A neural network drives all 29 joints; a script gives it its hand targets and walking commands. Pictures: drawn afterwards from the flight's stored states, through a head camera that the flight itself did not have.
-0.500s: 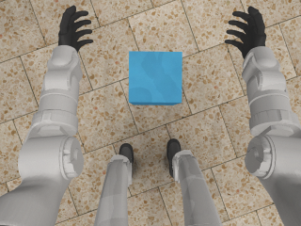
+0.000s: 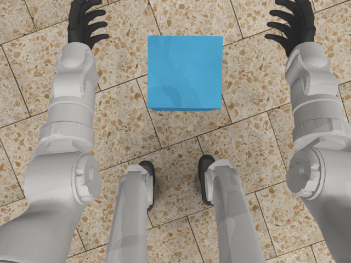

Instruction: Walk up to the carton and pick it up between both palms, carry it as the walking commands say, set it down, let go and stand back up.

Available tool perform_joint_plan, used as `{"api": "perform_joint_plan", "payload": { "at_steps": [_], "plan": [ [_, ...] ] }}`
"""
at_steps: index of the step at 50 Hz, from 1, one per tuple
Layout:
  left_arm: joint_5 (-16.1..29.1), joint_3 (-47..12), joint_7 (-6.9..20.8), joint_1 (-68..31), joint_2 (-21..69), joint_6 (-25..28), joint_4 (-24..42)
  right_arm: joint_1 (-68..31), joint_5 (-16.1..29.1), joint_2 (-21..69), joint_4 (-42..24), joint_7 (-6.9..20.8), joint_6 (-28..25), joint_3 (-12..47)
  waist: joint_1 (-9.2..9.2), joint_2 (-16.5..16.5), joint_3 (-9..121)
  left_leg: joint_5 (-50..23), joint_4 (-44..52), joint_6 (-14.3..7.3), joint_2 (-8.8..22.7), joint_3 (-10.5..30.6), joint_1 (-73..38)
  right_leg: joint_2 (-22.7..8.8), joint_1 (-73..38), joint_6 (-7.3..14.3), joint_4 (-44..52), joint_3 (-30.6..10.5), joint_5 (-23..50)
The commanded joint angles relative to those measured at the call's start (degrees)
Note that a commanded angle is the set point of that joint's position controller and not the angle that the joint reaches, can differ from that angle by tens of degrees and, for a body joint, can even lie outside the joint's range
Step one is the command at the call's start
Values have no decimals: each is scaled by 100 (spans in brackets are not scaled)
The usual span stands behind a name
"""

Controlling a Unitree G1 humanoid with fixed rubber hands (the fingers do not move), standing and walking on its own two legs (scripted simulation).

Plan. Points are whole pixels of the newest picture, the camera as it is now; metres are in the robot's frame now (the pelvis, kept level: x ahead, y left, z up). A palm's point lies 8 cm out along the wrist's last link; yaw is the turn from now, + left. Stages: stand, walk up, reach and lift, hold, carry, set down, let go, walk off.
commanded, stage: reach and lift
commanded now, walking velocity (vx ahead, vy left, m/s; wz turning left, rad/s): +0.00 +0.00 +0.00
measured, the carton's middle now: (182, 80) +0.51 -0.04 -0.45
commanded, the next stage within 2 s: none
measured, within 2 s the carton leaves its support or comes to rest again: neither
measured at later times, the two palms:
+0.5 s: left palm (110, 64) +0.53 +0.16 -0.27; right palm (260, 64) +0.51 -0.23 -0.27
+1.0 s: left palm (121, 76) +0.52 +0.16 -0.39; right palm (243, 75) +0.50 -0.22 -0.38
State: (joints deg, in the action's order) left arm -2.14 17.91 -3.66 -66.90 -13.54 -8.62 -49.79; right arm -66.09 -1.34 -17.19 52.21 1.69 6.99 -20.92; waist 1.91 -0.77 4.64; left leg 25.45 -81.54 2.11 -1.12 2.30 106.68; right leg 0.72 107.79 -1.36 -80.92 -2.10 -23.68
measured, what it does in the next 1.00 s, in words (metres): lowers itself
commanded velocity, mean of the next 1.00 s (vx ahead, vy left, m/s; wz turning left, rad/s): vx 0.00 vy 0.00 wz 0.00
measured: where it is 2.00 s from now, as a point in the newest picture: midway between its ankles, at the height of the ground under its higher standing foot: (177, 191)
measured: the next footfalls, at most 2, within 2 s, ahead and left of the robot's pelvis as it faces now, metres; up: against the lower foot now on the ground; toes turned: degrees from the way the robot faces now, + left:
none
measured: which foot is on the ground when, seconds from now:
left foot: down 0.00-1.00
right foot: down 0.00-1.00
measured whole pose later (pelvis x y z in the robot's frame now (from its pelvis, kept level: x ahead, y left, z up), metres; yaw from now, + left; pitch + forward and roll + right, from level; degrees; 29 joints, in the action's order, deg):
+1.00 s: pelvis -0.03 +0.00 -0.20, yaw +1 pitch +38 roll +1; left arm 12.9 3.7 -7.7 -83.7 -20.9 -3.5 -63.2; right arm -83.2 14.4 -23.6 65.8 -5.2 2.1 -6.4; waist 2.4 -0.1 -21.5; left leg 34.5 -125.9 4.1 -3.4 3.1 129.4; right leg 0.7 131.0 -1.4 -125.3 -1.7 -32.3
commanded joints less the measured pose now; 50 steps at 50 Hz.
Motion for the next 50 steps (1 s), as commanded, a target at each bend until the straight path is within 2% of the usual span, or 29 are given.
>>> {"api": "perform_joint_plan", "payload": {
  "at_steps": [1, 9, 18, 43, 45, 50],
  "plan": [
    [201, -198, -99, -1496, -645, 87, 654, -1341, 184, -883, -612, -110, -87, 109, 168, -55, 6161, -1826, -106, 166, -399, -615, -2948, 324, -3155, -143, -36, 682, 2100],
    [575, -541, -287, -1971, -906, 38, 506, -1824, 665, -1083, -555, -328, -32, 482, 169, -63, 6363, -1411, -959, 124, -371, -673, -2296, 233, -2703, -162, -915, 696, 1796],
    [763, -700, -343, -2292, -998, 146, -61, -2131, 855, -1124, -3, -467, -120, 699, 185, -53, 5675, -850, -1715, 75, -304, -671, -1499, 125, -1992, -136, -1692, 638, 1233],
    [1412, -1193, -366, -3107, -1392, 631, -883, -3108, 1446, -1417, 819, -669, -575, 1348, 149, 25, 4833, -978, -3430, 132, -123, -480, -746, -29, -1569, -148, -3428, 345, 1395],
    [1464, -1293, -384, -3254, -1446, 640, -849, -3242, 1496, -1516, 772, -681, -597, 1343, 242, -90, 4781, -945, -3510, 126, -110, -461, -893, -21, -1416, -132, -3479, 365, 1311],
    [1547, -1408, -421, -3311, -1380, 631, -657, -3232, 1602, -1555, 799, -705, -616, 1373, 267, -252, 4862, -1067, -3611, 148, -124, -505, -963, -14, -1598, -77, -3593, 370, 1476]
  ]
}}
